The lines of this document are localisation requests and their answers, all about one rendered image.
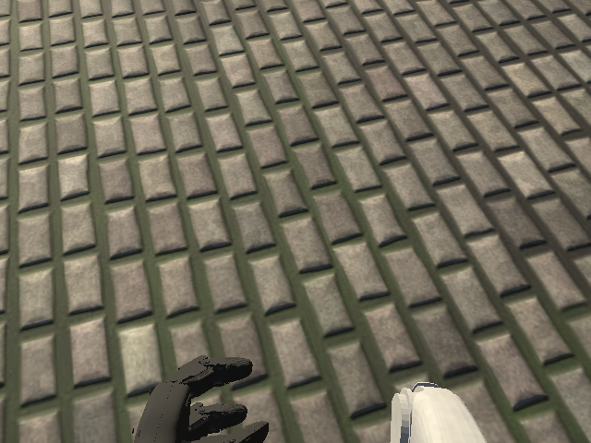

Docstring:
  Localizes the left robot hand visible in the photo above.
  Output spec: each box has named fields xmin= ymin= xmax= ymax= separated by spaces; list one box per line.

xmin=132 ymin=355 xmax=269 ymax=443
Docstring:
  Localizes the robot right thigh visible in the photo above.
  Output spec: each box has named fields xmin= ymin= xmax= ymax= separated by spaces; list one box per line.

xmin=390 ymin=386 xmax=488 ymax=443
